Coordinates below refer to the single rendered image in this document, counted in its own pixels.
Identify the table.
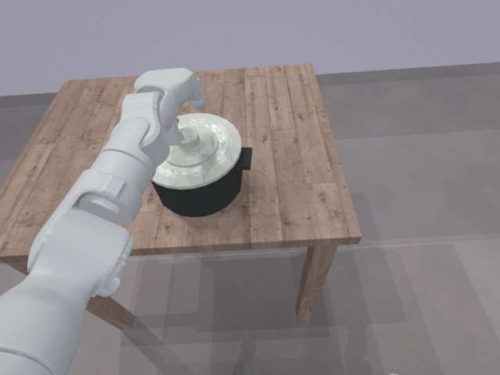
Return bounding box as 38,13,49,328
0,63,362,330

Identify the left robot hand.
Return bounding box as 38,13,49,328
134,68,206,146

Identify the left robot forearm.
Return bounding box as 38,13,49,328
27,83,178,272

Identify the pot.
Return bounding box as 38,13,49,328
152,148,252,217

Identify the robot left upper arm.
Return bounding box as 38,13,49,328
0,206,134,375

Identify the lid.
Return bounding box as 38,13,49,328
152,113,241,190

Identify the knob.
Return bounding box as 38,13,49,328
178,127,200,149

